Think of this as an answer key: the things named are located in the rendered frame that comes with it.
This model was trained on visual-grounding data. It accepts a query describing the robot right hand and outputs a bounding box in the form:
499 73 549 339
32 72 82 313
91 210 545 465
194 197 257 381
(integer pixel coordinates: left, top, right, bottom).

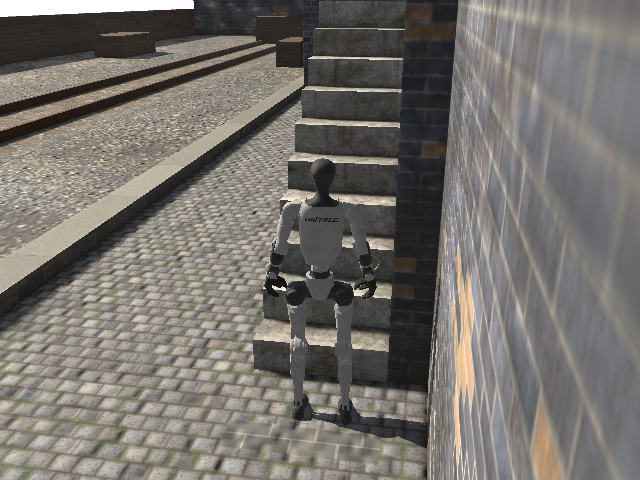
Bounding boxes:
354 278 377 299

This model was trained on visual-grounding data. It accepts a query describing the robot left upper arm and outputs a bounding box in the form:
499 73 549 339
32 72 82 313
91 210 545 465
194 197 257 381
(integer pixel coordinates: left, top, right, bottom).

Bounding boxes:
274 201 301 255

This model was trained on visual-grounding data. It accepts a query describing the left robot forearm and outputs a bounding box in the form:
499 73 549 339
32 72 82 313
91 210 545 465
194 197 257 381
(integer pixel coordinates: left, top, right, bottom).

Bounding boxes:
266 239 284 279

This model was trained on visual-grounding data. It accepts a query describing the left robot shin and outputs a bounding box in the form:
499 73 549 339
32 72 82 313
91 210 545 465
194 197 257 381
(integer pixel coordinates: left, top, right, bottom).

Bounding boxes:
290 339 306 406

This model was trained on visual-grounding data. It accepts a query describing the right robot foot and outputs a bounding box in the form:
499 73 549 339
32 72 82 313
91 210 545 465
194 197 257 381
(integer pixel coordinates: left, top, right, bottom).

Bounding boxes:
338 398 352 425

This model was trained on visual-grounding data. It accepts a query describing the robot right upper arm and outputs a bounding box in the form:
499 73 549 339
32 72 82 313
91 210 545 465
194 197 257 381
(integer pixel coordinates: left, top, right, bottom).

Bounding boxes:
343 202 368 256

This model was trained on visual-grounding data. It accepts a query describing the right robot forearm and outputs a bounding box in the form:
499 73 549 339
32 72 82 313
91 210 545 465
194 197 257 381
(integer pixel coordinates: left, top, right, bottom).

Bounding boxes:
357 241 375 281

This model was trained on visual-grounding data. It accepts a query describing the robot left hand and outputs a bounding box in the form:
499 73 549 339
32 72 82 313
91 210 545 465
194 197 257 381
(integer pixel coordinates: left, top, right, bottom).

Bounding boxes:
264 276 287 297

